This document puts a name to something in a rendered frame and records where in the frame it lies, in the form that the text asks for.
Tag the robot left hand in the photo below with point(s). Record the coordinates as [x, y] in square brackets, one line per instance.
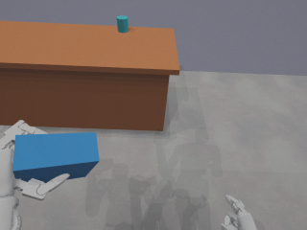
[34, 188]

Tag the left robot forearm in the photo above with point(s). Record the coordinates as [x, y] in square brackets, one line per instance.
[9, 217]

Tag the table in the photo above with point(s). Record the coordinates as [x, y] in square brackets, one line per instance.
[85, 76]

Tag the sponge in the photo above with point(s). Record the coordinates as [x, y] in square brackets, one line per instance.
[46, 156]

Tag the robot right hand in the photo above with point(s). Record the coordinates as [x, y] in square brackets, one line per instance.
[243, 221]

